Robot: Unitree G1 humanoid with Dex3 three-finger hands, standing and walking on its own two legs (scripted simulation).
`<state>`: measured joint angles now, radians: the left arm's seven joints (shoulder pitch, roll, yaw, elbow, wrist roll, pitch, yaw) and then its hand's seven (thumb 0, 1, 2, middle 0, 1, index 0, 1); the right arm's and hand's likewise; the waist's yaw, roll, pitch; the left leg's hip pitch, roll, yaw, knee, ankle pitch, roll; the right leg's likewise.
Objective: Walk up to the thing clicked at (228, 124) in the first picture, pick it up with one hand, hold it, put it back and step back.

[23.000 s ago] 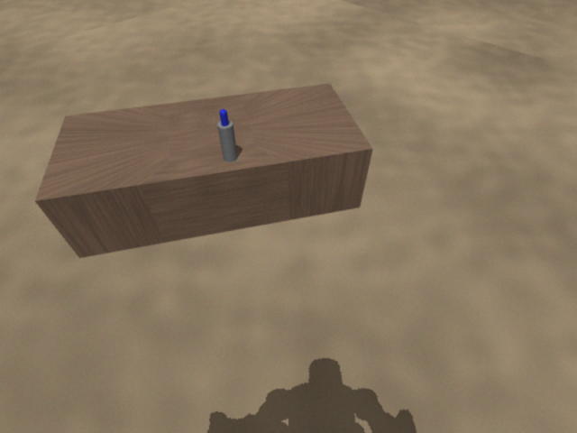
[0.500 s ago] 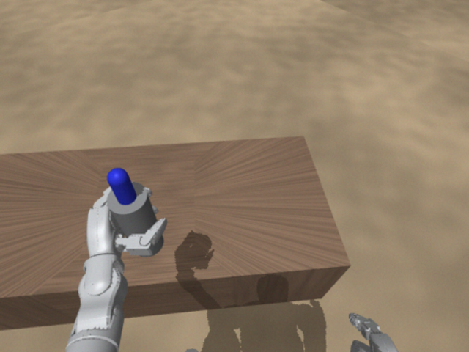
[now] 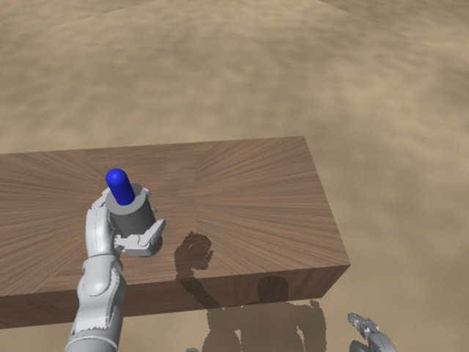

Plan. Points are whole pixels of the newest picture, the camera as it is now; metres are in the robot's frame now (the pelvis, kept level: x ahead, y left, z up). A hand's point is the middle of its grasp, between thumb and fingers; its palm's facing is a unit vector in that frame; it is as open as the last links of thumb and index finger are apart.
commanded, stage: crouch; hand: left
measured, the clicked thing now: (133, 214) +0.33 +0.18 +0.07
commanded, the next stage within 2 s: lower in 1.12 s
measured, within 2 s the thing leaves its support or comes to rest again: neither
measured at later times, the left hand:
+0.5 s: hand (147, 222) +0.41 +0.20 -0.09, palm faces +0.17 -0.99 +0.01, open 8.3 cm
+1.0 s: hand (150, 227) +0.43 +0.22 -0.16, palm faces +0.17 -0.98 -0.01, open 8.3 cm
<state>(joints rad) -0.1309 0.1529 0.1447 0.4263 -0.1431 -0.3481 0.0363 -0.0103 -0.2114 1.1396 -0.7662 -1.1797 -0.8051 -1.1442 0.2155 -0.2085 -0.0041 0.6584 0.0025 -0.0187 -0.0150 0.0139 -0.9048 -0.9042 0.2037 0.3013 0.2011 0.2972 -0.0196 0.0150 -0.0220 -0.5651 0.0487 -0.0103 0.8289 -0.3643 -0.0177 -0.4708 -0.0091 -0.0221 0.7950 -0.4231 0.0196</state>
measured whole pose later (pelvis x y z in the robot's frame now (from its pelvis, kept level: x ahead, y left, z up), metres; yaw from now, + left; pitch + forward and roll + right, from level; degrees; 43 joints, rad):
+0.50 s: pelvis -0.02 +0.00 -0.10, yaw -2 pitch +24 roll -4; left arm -0.53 0.32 0.35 0.91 -0.16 -0.61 -0.11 -0.01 -0.22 1.14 -0.79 -1.14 -0.83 -1.11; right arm 0.22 -0.24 -0.01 0.70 -0.04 -0.02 0.02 0.01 -0.91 -0.91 0.20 0.30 0.20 0.30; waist -0.08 0.01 -0.13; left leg -1.24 0.07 -0.06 1.35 -0.53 -0.02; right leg -1.14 0.02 -0.04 1.32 -0.60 0.01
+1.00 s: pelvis -0.04 +0.00 -0.16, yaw -4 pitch +30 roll -6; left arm -0.69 0.40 0.42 1.00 -0.10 -0.57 -0.11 -0.01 -0.24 1.15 -0.80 -1.14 -0.84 -1.11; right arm 0.18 -0.23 0.01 0.70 -0.05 0.01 0.05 0.01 -0.92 -0.91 0.20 0.30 0.20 0.30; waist -0.11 0.01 -0.16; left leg -1.56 0.07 -0.09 1.60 -0.57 -0.02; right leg -1.43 0.02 -0.06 1.55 -0.65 0.02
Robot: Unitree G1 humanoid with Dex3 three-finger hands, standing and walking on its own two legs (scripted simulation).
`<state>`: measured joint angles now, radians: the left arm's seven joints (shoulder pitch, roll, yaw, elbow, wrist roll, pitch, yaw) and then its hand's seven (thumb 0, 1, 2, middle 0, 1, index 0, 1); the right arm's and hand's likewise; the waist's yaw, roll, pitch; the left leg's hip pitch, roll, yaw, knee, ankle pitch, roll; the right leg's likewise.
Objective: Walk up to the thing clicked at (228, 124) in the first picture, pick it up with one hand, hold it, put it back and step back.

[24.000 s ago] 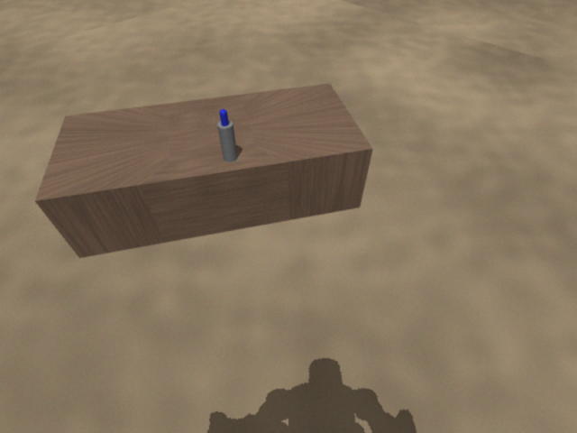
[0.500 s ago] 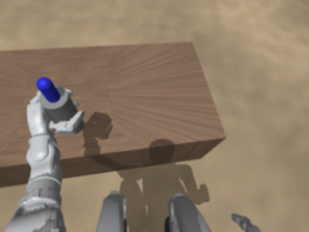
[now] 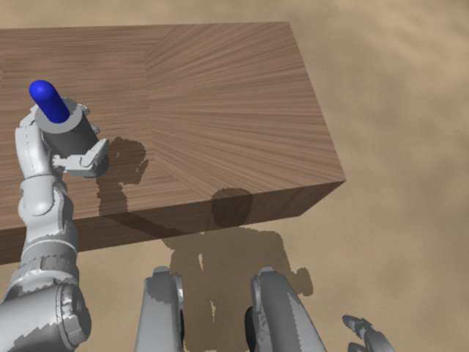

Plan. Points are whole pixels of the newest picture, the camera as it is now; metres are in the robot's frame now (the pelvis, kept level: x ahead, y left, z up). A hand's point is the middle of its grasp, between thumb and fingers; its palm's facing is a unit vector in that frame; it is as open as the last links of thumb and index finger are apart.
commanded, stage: crouch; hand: left
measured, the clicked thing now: (71, 133) +0.46 +0.25 +0.03
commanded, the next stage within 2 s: lower in 0.12 s
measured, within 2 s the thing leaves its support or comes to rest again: rests again in 1.32 s
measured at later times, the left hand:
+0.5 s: hand (92, 155) +0.47 +0.24 -0.06, palm faces +0.24 -0.97 -0.02, open 8.3 cm
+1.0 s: hand (99, 165) +0.47 +0.25 -0.11, palm faces +0.23 -0.97 -0.02, open 8.3 cm
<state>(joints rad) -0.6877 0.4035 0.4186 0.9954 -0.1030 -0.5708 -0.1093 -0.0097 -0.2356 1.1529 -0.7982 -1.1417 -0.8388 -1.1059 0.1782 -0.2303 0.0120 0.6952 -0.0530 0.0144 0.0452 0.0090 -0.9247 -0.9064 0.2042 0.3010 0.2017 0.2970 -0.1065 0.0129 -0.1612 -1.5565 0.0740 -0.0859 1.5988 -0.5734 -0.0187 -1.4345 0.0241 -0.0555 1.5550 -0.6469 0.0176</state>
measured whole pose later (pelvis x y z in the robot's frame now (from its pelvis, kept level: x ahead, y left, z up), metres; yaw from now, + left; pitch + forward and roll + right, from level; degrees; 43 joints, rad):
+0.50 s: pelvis -0.01 +0.00 -0.05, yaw -2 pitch +34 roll -6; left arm -0.73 0.46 0.48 1.03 -0.09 -0.56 -0.14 -0.01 -0.24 1.16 -0.80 -1.15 -0.84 -1.11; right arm 0.17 -0.25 0.03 0.69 -0.06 0.02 0.04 0.01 -0.93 -0.91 0.20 0.30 0.20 0.30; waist -0.12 0.01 -0.17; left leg -1.75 0.08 -0.10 1.76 -0.61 -0.02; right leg -1.63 0.04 -0.06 1.72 -0.68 0.01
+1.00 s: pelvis -0.02 -0.01 -0.10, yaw -3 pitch +34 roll -6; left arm -0.76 0.49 0.51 1.01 -0.09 -0.52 -0.15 -0.01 -0.23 1.16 -0.79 -1.15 -0.83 -1.12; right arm 0.16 -0.24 0.05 0.68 -0.06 0.03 0.03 0.01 -0.92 -0.91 0.20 0.30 0.20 0.30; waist -0.12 0.01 -0.16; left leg -1.91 0.08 -0.11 1.92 -0.62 -0.02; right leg -1.80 0.04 -0.06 1.90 -0.71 0.02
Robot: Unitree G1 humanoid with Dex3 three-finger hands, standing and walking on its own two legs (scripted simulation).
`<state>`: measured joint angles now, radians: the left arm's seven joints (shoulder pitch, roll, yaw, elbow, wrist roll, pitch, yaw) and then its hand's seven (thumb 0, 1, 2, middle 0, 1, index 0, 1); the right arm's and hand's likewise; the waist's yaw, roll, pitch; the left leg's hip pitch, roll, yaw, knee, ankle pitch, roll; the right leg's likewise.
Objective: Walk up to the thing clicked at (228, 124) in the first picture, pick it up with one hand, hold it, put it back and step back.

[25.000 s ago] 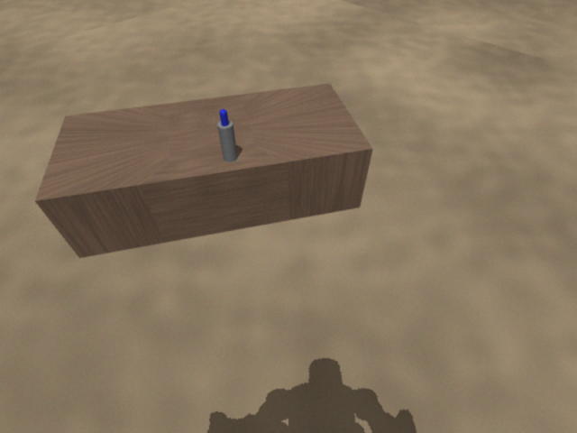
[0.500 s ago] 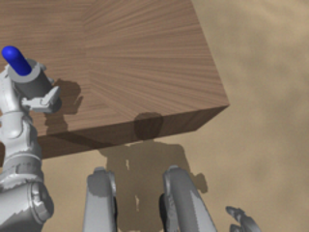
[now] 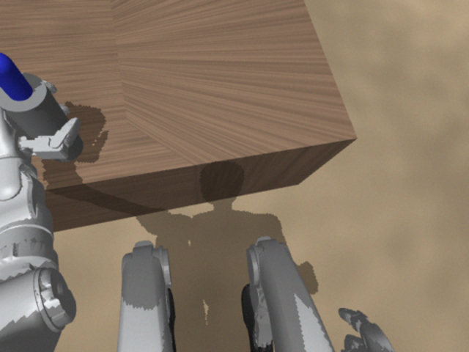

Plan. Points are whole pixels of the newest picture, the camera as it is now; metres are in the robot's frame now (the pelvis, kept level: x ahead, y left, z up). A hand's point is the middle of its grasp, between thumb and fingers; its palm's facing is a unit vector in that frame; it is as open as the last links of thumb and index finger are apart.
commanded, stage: lower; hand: left
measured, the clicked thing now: (37, 113) +0.48 +0.28 +0.01
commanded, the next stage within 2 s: loosen in 0.26 s
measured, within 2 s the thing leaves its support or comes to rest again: rests again in 0.32 s
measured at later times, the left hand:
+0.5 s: hand (53, 125) +0.48 +0.28 -0.03, palm faces +0.29 -0.96 +0.00, open 8.3 cm
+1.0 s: hand (52, 122) +0.48 +0.28 -0.02, palm faces +0.29 -0.96 +0.01, open 14.0 cm
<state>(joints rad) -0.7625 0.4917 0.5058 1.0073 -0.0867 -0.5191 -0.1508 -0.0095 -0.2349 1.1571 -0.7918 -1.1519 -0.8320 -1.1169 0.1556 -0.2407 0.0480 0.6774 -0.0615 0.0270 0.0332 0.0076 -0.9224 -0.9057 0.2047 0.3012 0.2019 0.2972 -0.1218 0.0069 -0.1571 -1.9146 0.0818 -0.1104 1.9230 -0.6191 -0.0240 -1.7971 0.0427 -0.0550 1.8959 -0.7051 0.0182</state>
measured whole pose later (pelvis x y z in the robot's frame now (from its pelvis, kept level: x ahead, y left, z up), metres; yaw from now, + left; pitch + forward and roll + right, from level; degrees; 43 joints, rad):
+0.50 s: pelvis +0.00 +0.00 -0.02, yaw +0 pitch +34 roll -6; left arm -0.77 0.50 0.53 0.97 -0.11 -0.49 -0.17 -0.01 -0.22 1.08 -0.83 -1.08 -0.87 -1.04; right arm 0.15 -0.25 0.04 0.68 -0.06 0.03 0.02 0.01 -0.92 -0.90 0.20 0.30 0.20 0.30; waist -0.12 0.00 -0.15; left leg -1.98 0.08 -0.12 2.00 -0.63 -0.03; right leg -1.86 0.05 -0.06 1.98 -0.72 0.02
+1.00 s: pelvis +0.00 +0.00 -0.02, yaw +0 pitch +35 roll -6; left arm -0.78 0.48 0.52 0.93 -0.12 -0.47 -0.16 -0.01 -0.45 0.27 -0.54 -0.44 -0.57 -0.42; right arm 0.15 -0.25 0.04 0.66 -0.05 0.04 0.02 0.01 -0.92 -0.90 0.21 0.30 0.20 0.30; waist -0.10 0.00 -0.14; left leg -1.98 0.08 -0.12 2.00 -0.63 -0.03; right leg -1.87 0.05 -0.06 1.98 -0.72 0.02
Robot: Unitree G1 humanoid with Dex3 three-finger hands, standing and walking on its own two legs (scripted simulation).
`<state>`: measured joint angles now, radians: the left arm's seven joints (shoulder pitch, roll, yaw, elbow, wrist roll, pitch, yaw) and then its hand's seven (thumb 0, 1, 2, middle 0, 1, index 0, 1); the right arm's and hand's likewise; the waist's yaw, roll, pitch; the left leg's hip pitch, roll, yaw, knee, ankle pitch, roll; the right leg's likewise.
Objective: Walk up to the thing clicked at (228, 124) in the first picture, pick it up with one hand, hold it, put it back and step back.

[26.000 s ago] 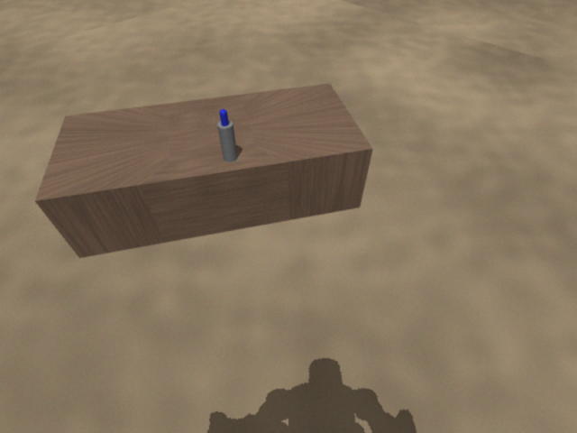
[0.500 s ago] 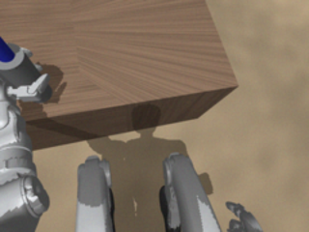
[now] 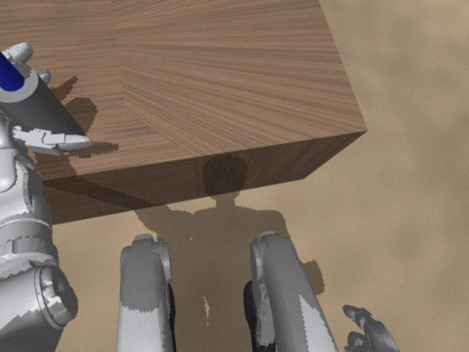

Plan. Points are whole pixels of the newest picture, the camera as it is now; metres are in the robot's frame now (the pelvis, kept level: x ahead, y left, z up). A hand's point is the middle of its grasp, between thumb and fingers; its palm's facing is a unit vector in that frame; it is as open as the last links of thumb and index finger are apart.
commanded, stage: withdraw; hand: left
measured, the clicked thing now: (33, 103) +0.48 +0.29 +0.01
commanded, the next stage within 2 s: rise in 0.28 s
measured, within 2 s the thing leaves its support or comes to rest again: neither
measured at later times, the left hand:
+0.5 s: hand out of the picture +0.45 +0.33 +0.14, palm faces +0.29 -0.94 -0.17, open 17.0 cm
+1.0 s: hand out of the picture +0.35 +0.35 +0.19, palm faces +0.35 -0.85 -0.40, open 17.4 cm
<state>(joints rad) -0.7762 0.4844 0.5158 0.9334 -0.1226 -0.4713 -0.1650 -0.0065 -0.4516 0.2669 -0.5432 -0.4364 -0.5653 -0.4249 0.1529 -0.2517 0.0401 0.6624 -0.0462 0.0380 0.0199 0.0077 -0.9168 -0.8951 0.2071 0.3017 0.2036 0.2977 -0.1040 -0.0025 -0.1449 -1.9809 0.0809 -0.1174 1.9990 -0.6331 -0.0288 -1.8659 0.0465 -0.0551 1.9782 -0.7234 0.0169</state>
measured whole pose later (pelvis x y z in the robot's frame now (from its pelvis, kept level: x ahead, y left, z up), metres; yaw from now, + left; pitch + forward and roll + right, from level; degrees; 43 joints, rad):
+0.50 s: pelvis +0.02 +0.01 +0.12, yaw +3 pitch +27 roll -6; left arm -0.61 0.57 0.45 0.81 -0.07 -0.18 -0.17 -0.01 -0.53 0.07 -0.12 -0.11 -0.15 -0.09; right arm 0.19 -0.25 0.03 0.63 0.04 0.04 -0.03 0.01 -0.89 -0.89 0.21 0.30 0.21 0.30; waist -0.09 0.04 -0.16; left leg -1.52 0.08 -0.09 1.61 -0.58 -0.02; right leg -1.40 0.03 -0.06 1.57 -0.65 0.02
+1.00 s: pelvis +0.06 +0.02 +0.26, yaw +6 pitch +14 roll -4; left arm -0.28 0.44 0.27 0.88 0.02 0.02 0.11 -0.01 -0.53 0.06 -0.05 -0.05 -0.06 -0.06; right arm 0.32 -0.27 -0.01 0.63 0.05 0.05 -0.05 0.01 -0.90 -0.90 0.21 0.30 0.20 0.30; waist -0.06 0.02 -0.09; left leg -0.80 0.06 -0.02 0.97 -0.42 0.00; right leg -0.68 0.01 -0.02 0.89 -0.45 0.03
